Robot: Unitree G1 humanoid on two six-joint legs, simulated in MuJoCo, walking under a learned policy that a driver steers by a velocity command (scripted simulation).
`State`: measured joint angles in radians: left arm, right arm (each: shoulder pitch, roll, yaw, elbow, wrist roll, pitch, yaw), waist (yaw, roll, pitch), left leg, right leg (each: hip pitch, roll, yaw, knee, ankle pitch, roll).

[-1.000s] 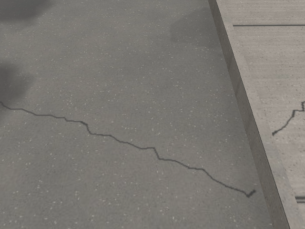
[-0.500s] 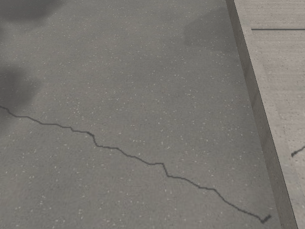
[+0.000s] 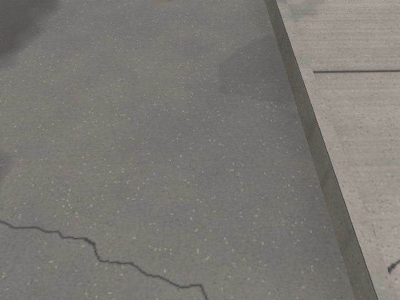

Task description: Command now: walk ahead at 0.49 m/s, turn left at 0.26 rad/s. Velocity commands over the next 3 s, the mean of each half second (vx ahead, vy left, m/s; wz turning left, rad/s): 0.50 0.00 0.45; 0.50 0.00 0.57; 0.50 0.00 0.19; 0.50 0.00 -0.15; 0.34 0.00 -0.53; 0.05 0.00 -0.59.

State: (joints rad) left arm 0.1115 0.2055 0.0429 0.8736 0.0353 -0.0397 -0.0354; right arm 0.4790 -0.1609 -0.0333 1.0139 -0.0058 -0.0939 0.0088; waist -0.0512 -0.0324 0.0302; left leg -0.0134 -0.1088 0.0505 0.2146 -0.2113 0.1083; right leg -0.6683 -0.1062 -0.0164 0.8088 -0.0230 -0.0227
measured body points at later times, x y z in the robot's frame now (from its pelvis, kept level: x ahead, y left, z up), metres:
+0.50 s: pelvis +0.27 -0.03 +0.00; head +0.30 -0.03 +0.45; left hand +0.20 +0.22 -0.14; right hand +0.46 -0.25 -0.13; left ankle +0.33 +0.13 -0.67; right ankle +0.26 -0.12 -0.75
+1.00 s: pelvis +0.50 +0.12 +0.00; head +0.52 +0.15 +0.45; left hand +0.48 +0.41 -0.12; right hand +0.67 -0.11 -0.13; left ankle +0.46 +0.14 -0.75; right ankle +0.68 +0.01 -0.67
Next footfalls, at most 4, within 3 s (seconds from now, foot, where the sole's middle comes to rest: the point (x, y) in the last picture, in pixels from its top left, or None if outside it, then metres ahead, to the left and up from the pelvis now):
0.20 right None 0.30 -0.11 -0.78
0.72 left None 0.49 0.16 -0.78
1.28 right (137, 207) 0.85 0.21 -0.78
1.82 left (56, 187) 0.96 0.54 -0.78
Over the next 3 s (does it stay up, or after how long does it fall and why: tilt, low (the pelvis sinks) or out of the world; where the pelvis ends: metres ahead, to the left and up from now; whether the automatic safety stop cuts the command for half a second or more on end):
stays up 1.18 0.57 -0.01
